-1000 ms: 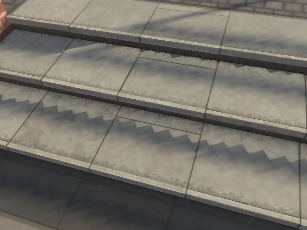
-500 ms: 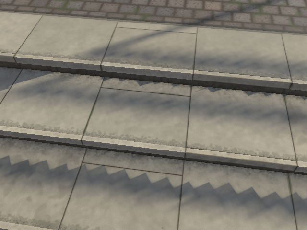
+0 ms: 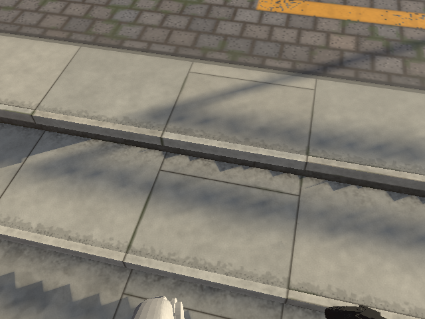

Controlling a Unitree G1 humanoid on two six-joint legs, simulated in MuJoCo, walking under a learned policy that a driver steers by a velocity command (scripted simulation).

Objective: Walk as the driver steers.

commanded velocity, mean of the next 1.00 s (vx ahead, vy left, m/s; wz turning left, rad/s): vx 0.50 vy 0.00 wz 0.00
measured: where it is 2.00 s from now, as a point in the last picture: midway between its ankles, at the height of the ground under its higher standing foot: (220, 80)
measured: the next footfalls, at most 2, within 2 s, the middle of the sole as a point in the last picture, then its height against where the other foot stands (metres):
left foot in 0.12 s outside the picture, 0.10 m higher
right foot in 0.74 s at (234, 240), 0.10 m higher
